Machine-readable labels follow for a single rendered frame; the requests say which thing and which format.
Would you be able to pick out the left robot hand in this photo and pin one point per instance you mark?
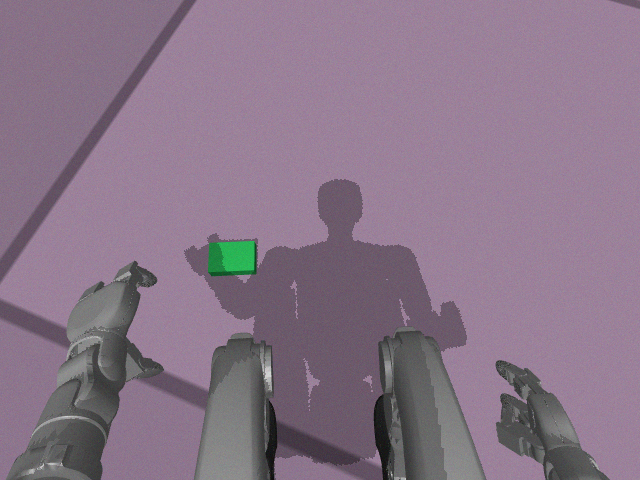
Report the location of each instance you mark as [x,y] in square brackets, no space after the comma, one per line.
[111,308]

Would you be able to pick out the small box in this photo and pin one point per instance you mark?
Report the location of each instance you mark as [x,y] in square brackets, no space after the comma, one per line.
[232,258]

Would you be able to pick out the right robot hand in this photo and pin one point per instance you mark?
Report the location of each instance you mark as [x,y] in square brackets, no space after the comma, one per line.
[543,423]

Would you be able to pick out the right robot foot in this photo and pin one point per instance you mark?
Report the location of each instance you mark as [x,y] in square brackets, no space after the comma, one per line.
[381,437]

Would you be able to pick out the right robot arm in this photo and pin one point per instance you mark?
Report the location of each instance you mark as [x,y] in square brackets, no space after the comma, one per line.
[570,463]

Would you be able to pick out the left robot arm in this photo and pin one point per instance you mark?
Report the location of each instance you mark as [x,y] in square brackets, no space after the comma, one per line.
[68,440]

